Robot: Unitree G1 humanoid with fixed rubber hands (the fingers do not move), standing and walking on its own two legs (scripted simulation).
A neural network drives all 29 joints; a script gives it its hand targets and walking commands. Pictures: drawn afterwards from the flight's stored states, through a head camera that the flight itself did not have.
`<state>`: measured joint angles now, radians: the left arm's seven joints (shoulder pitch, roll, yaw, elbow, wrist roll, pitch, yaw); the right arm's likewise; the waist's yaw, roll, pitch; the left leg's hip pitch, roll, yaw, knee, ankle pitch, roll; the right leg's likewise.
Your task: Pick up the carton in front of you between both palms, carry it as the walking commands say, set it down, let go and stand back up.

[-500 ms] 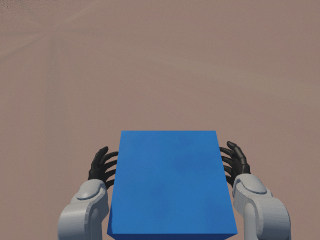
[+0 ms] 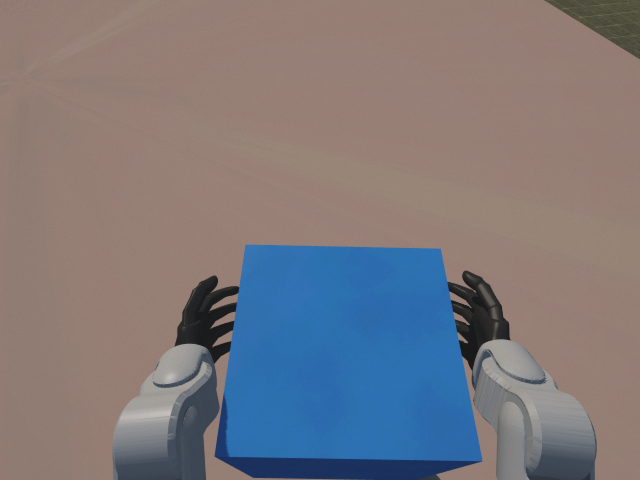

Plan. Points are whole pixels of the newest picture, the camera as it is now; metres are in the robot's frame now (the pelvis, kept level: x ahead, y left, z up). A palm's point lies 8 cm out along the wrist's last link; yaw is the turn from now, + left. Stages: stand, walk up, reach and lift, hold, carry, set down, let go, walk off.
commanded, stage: carry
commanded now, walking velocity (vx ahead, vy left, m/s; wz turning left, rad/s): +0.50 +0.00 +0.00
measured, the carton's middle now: (337, 374) +0.24 -0.01 +0.01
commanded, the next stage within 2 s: none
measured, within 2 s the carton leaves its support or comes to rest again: neither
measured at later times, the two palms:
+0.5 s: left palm (251, 172) +0.53 +0.11 +0.06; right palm (435, 165) +0.56 -0.18 +0.05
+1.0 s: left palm (242, 108) +0.69 +0.14 +0.08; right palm (409, 107) +0.69 -0.16 +0.08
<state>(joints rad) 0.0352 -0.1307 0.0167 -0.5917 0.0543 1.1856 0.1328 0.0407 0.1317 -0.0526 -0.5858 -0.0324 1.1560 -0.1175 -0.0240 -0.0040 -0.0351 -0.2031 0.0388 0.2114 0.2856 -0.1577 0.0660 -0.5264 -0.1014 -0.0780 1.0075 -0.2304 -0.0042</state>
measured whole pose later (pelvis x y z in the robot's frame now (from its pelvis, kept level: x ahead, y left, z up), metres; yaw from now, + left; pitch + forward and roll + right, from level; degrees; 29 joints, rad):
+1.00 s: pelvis +0.46 -0.01 -0.02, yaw +0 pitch +4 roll +1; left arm 0.01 -0.13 0.04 -0.55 0.05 1.22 0.14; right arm 0.00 0.13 -0.05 -0.53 -0.04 1.19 -0.12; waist -0.01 -0.03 -0.11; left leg -0.31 0.05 0.21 0.51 -0.26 0.02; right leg -0.13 -0.08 -0.16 0.46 -0.39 0.03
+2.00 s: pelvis +0.40 -0.02 -0.02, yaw +0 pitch +2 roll +0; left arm -0.18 -0.14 0.13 0.09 0.23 0.80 0.03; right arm -0.19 0.14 -0.15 0.10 -0.23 0.79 -0.02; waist 0.00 0.00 -0.06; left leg -0.34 0.08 0.19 0.48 -0.16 0.02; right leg -0.18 -0.05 -0.18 0.48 -0.33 0.00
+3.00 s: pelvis +0.39 -0.04 -0.02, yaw +0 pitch +2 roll +0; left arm -0.22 -0.14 0.17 0.15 0.24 0.74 0.03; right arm -0.24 0.15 -0.19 0.15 -0.25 0.73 -0.02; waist 0.00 0.00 -0.06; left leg -0.35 0.10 0.18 0.50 -0.16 -0.01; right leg -0.20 -0.04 -0.19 0.53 -0.35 -0.03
